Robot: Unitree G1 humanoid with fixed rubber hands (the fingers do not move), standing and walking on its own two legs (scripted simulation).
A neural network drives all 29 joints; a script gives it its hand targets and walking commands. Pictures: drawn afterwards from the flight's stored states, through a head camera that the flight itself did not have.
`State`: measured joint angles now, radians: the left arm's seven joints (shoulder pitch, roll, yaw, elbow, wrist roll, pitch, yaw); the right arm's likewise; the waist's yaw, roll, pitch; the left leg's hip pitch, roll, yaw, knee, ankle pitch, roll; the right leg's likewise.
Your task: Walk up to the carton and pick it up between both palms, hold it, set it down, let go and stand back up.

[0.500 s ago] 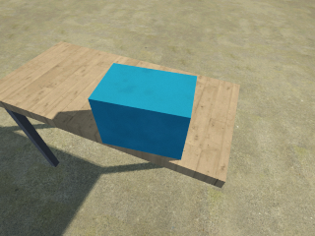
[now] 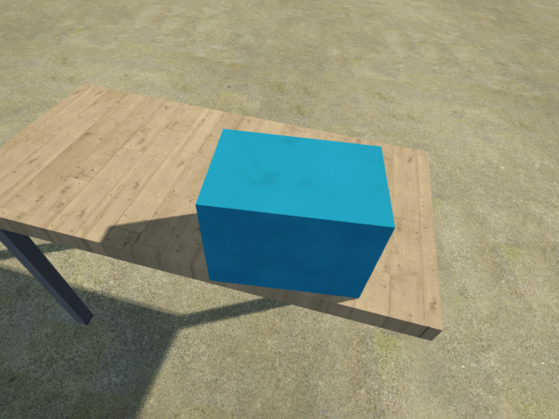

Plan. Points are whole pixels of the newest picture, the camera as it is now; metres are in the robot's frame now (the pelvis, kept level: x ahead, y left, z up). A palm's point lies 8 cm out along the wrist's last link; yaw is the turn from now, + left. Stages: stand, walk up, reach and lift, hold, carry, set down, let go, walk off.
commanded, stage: walk up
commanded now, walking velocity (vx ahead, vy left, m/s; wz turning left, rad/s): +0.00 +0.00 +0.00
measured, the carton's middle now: (292, 215) +0.45 -0.01 +0.02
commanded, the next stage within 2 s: none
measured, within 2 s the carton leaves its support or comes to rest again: neither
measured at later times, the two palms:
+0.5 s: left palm out of the picture +0.05 +0.23 -0.14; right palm out of the picture +0.03 -0.20 -0.14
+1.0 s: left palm out of the picture +0.11 +0.20 -0.15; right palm out of the picture +0.00 -0.22 -0.16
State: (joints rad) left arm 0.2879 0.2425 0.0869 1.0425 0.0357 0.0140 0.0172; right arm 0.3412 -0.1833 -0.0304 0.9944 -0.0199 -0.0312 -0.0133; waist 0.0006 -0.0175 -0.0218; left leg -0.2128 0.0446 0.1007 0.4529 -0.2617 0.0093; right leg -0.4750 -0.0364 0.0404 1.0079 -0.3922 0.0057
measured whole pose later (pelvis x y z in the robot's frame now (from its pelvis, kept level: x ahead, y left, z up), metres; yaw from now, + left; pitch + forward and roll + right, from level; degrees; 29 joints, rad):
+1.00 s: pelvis +0.08 -0.02 -0.01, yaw +0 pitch -2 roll +0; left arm 0.22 0.14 0.02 1.09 0.00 -0.02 0.03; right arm 0.39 -0.13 0.01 1.18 -0.01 -0.01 -0.04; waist -0.04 0.04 0.07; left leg -0.01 0.06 0.10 0.44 -0.39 -0.03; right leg -0.23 0.00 -0.08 0.52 -0.25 -0.03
